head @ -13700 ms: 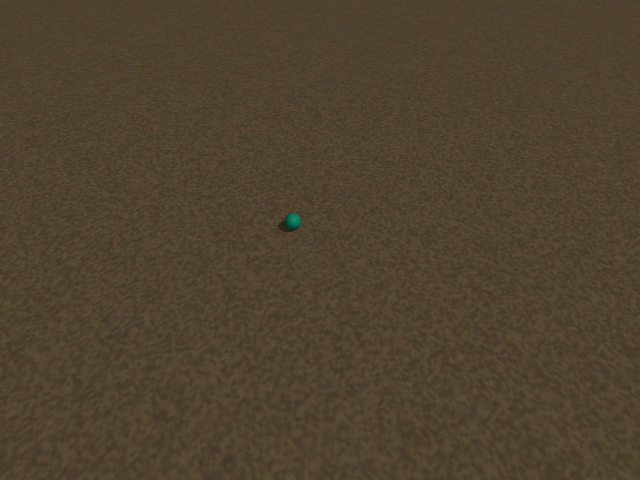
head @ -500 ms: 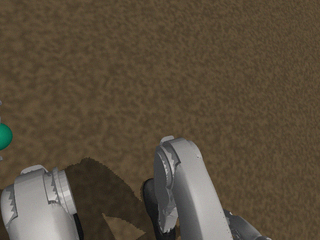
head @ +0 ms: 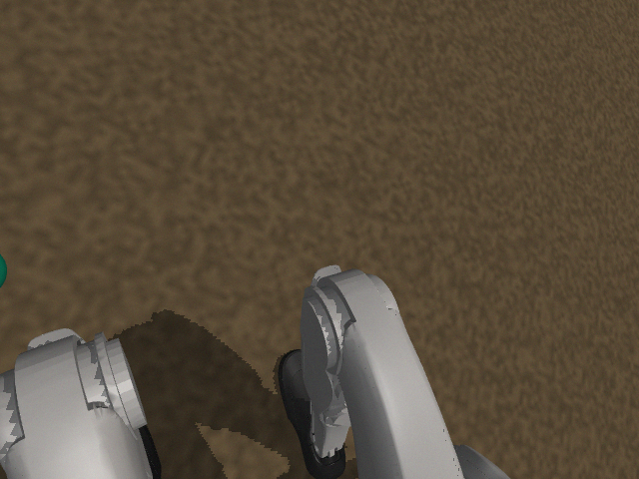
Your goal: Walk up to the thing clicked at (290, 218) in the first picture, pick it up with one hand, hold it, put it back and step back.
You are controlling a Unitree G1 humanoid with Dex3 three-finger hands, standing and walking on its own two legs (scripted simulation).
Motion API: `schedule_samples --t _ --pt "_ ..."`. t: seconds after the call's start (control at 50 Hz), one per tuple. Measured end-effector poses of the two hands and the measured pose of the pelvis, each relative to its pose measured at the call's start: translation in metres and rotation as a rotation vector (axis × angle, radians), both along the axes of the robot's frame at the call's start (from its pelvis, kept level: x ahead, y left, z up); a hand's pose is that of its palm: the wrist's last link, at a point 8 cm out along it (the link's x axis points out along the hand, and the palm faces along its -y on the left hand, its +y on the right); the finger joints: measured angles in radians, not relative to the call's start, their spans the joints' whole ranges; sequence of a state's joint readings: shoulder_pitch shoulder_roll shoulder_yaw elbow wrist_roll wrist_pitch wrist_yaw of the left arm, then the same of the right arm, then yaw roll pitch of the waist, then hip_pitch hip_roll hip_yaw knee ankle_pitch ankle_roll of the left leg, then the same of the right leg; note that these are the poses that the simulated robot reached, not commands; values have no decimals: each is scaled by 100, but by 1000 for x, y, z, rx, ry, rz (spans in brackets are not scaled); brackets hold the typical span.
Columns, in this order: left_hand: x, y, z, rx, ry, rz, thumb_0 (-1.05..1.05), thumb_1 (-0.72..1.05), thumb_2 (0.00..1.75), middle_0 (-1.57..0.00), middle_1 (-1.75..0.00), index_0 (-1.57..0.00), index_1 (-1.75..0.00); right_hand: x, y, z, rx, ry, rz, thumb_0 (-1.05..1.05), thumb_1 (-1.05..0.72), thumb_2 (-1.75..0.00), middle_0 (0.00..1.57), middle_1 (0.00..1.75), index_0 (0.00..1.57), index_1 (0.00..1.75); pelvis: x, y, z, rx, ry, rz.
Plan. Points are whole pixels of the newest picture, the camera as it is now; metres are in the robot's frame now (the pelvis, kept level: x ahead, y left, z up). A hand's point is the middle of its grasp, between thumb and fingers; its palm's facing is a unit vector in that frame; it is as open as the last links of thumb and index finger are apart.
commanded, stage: close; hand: left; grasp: from above
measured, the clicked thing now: out of the picture +0.40 +0.32 -0.25
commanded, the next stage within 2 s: settle in 1.62 s
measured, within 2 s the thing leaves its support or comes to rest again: leaves its support in 2.00 s
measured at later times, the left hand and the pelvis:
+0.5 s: hand out of the picture +0.39 +0.32 -0.24, palm faces -0.44 -0.16 -0.88, open 12.4 cm; pelvis +0.00 +0.00 +0.00, yaw -1 degrees
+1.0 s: hand out of the picture +0.39 +0.33 -0.24, palm faces -0.47 -0.18 -0.87, open 10.9 cm; pelvis +0.00 +0.00 +0.00, yaw -1 degrees
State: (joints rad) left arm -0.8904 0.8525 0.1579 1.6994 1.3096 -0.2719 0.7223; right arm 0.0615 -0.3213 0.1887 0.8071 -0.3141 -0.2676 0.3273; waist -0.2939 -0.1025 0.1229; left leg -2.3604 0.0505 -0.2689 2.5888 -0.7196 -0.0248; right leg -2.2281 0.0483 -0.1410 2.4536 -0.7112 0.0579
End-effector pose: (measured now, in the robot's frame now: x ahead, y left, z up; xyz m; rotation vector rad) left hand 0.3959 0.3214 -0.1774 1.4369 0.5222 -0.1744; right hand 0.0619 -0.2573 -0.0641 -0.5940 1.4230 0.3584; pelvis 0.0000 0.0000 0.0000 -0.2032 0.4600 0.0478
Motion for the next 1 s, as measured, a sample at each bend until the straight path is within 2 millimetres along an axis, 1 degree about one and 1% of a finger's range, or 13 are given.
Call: schedule_samples --t 0.08,0.18,0.3,0.38,0.44,0.56,0.64,0.74,0.8,0.86,1.0 --pt "2 1 3 26 -9 19 0 -38 89 -14 -98 -16 -96 5 -3 4 -5 -22 12 0 -90 -89 20 30 20 29 -1 0 1 -2 3 -4" --pt "1 9 2 28 14 81 0 -34 86 -16 -96 -19 -93 11 -6 9 -9 -59 22 0 -90 -89 20 30 20 29 -2 1 1 -3 0 -3" --pt "-5 16 -4 8 57 109 0 -30 81 -20 -94 -22 -91 8 -5 10 -17 -48 16 0 -90 -89 20 30 20 29 -2 2 2 -7 -2 -1" --pt "-8 15 -8 -7 69 73 0 -26 78 -22 -93 -25 -89 4 0 9 -13 -19 21 0 -90 -89 20 30 20 29 -2 2 2 -10 -4 0" --pt "-7 10 -9 -11 58 31 0 -24 76 -24 -91 -27 -88 2 3 8 -6 -7 30 0 -90 -89 20 30 20 29 -2 3 2 -13 -9 1" --pt "-3 -1 -7 -2 -1 -20 0 -18 73 -28 -87 -31 -84 6 6 9 2 -17 41 0 -90 -89 20 30 20 29 -2 3 3 -19 -13 -4" --pt "-2 1 -3 36 -10 -8 0 -16 71 -30 -85 -34 -81 10 5 10 10 -40 42 0 -90 -89 20 30 20 29 -2 3 3 -20 -10 -6" --pt "0 10 -1 42 -2 81 0 -13 69 -32 -83 -36 -79 14 2 14 16 -72 44 0 -90 -89 20 30 20 29 -3 3 3 -16 -8 -6" --pt "0 16 -3 31 32 123 0 -11 67 -34 -82 -38 -79 12 0 14 12 -77 39 0 -90 -89 20 30 20 29 -3 3 2 -15 -10 -4" --pt "-1 18 -6 17 59 126 0 -8 65 -36 -82 -40 -78 7 0 13 8 -62 28 0 -90 -89 20 30 20 29 -4 3 2 -15 -12 -2" --pt "-2 10 -8 -14 62 49 0 0 61 -41 -80 -45 -75 -6 5 10 14 -3 25 0 -90 -89 20 30 20 29 -4 2 3 -15 -17 -4"
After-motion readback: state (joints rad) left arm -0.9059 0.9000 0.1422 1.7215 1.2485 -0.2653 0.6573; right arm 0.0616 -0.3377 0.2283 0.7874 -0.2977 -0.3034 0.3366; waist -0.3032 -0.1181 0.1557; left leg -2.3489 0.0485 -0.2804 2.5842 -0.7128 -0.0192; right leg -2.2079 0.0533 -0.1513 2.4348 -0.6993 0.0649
